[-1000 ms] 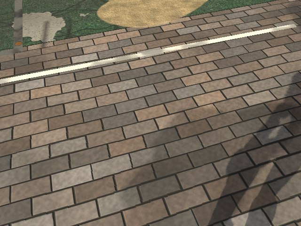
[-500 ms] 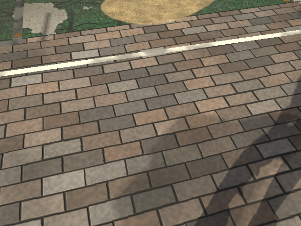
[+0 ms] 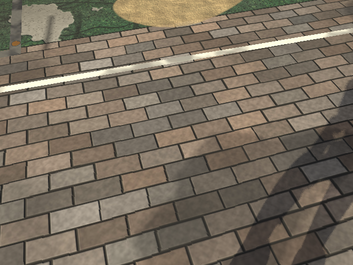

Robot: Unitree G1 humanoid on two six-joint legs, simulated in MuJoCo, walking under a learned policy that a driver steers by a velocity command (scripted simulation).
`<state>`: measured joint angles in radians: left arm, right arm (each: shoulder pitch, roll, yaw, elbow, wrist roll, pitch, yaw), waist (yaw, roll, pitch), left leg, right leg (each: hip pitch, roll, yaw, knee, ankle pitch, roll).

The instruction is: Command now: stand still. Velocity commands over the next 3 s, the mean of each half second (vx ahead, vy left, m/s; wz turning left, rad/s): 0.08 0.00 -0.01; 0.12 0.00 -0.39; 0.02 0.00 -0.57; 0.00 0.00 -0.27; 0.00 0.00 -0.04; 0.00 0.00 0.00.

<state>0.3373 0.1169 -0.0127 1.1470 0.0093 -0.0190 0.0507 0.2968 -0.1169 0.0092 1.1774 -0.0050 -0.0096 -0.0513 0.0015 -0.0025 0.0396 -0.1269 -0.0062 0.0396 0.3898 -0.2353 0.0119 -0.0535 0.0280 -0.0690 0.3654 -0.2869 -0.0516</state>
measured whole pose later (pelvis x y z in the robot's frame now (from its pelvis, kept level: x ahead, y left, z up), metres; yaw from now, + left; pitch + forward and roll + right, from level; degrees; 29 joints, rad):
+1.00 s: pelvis +0.10 +0.06 +0.00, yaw -15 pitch +1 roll +0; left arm 0.14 0.19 0.07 0.88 0.03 0.05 -0.02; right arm 0.31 -0.18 -0.04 0.94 -0.03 -0.04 -0.05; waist 0.00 -0.01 0.06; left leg -0.21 0.06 0.27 0.46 -0.25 0.06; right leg -0.50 -0.02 -0.08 0.88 -0.32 -0.04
